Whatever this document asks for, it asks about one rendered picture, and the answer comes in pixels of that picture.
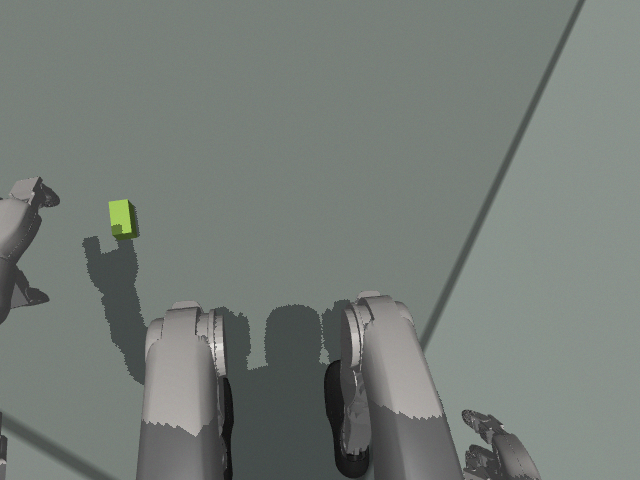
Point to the right robot foot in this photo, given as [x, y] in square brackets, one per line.
[349, 465]

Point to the small box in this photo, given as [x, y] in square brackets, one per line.
[122, 219]

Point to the right robot hand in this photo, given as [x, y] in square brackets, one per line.
[509, 459]

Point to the left robot arm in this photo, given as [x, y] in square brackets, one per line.
[8, 277]

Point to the left robot hand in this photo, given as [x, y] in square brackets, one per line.
[19, 224]

